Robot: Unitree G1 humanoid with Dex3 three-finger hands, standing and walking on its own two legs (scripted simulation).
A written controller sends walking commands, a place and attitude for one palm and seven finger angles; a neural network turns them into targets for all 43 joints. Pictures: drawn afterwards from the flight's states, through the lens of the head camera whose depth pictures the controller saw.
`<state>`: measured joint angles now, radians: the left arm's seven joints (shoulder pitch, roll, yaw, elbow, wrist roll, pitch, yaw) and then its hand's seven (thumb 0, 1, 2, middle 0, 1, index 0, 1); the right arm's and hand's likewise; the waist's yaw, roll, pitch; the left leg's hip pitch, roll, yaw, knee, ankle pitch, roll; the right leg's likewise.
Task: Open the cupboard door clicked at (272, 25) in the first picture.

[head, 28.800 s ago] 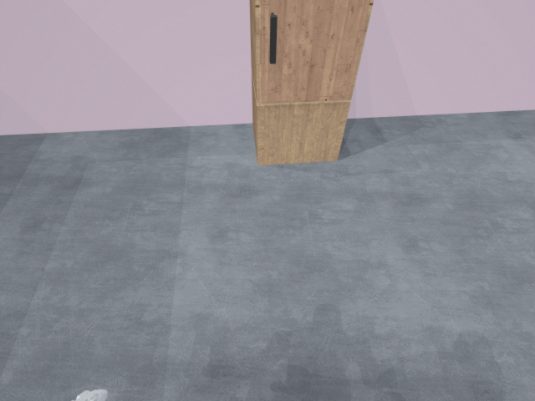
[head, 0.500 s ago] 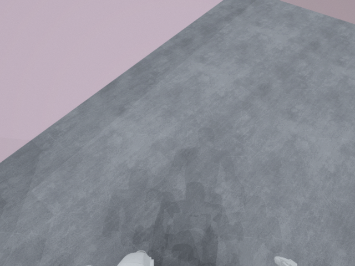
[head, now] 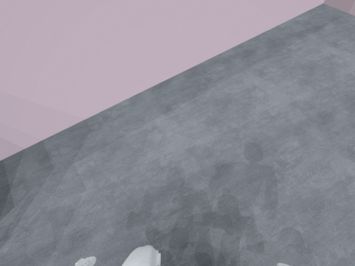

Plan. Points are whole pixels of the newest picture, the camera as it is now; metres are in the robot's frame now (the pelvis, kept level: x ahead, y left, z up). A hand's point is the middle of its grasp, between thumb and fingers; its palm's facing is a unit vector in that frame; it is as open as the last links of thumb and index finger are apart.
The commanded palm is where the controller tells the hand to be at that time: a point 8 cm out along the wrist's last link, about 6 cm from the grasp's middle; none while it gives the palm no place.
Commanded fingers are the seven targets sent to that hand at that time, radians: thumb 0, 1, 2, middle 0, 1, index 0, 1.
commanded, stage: turn to face it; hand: left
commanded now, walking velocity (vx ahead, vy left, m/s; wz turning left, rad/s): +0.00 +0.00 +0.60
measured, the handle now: out of the picture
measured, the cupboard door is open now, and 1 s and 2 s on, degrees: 40 40 40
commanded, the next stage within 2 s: none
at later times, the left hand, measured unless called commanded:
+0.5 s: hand out of the picture +0.07 +0.21 -0.15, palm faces +0.30 -0.90 -0.32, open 7.4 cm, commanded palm none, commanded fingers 0.00 0.90 0.90 -0.20 -0.30 -0.20 -0.30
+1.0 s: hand out of the picture -0.04 +0.17 -0.18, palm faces +0.61 -0.75 -0.26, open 7.4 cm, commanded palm none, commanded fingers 0.00 0.90 0.90 -0.20 -0.30 -0.20 -0.30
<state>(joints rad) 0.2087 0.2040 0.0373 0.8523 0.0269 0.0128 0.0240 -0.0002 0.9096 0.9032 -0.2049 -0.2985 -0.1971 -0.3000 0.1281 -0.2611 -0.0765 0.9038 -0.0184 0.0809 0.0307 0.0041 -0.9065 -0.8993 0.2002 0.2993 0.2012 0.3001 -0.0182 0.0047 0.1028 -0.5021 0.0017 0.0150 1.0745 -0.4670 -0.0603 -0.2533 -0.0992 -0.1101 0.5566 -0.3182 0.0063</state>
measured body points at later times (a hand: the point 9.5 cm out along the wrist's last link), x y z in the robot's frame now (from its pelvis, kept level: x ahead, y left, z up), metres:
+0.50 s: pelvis +0.03 -0.04 -0.01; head +0.08 -0.03 +0.43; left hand +0.05 +0.26 -0.13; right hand +0.18 -0.26 -0.16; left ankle +0.01 +0.12 -0.74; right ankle +0.06 -0.15 -0.74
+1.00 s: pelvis +0.04 -0.05 -0.01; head +0.07 +0.00 +0.44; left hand -0.07 +0.21 -0.16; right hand +0.29 -0.18 -0.13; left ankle -0.02 +0.06 -0.74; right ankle +0.10 -0.17 -0.68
